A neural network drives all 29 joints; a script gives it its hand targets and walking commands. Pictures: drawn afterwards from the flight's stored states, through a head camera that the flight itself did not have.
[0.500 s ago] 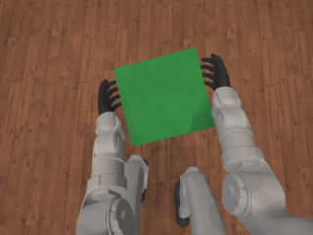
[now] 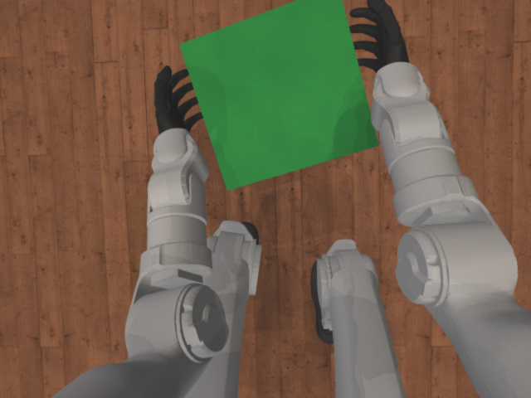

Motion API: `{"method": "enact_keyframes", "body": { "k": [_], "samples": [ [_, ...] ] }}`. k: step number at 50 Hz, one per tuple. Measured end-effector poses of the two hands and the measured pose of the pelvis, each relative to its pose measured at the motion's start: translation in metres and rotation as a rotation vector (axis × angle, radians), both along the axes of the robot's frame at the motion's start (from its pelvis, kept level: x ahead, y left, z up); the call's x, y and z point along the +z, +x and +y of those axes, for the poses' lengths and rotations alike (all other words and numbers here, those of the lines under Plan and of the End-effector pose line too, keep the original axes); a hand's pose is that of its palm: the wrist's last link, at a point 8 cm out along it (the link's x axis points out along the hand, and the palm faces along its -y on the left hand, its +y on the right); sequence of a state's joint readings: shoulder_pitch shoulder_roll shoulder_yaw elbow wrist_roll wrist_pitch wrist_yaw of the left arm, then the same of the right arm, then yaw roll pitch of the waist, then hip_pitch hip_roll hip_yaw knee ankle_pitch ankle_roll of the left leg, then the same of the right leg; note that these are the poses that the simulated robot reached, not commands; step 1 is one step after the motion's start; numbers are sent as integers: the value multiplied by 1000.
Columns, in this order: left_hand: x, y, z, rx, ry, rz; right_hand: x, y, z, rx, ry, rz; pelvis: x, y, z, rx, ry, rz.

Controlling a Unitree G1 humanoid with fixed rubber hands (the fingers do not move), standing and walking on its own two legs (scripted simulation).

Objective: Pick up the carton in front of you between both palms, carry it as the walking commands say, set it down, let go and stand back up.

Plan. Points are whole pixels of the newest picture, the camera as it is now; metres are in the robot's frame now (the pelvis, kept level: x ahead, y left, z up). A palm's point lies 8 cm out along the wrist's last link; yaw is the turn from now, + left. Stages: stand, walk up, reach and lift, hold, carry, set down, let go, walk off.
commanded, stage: set down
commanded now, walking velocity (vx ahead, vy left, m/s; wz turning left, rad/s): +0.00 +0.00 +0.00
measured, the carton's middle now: (283, 105) +0.50 +0.05 -0.25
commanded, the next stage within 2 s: none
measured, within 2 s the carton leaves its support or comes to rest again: rests again in 1.00 s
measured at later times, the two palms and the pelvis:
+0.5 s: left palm (165, 114) +0.47 +0.24 -0.23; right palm (343, 63) +0.57 -0.04 -0.23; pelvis -0.02 +0.00 -0.08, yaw +2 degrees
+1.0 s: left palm (162, 113) +0.47 +0.25 -0.24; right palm (335, 61) +0.58 -0.03 -0.25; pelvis +0.00 -0.01 -0.09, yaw +6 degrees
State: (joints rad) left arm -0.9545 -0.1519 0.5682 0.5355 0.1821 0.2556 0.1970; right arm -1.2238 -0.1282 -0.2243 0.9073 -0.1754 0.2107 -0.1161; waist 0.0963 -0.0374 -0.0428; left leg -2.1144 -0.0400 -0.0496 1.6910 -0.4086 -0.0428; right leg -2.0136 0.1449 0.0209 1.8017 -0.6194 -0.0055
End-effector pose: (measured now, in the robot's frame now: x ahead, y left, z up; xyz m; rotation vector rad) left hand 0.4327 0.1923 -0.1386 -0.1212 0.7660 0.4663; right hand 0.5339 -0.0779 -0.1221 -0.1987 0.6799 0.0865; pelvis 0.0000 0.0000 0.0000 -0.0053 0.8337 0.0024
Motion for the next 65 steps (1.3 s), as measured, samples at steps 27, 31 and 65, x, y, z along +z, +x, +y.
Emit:
{"method": "enact_keyframes", "body": {
  "k": [27,31,65],
  "samples": [
    [-89,35,52,79,56,-18,-114,43,44,195,75,64,-85,-14,-5,10,37,-64],
    [-93,36,55,82,66,-4,-120,48,46,215,97,56,-86,-11,-6,15,50,-58],
    [-109,48,60,24,83,2,-141,46,42,216,162,10,-102,-6,-7,15,89,-71]
  ]
}}
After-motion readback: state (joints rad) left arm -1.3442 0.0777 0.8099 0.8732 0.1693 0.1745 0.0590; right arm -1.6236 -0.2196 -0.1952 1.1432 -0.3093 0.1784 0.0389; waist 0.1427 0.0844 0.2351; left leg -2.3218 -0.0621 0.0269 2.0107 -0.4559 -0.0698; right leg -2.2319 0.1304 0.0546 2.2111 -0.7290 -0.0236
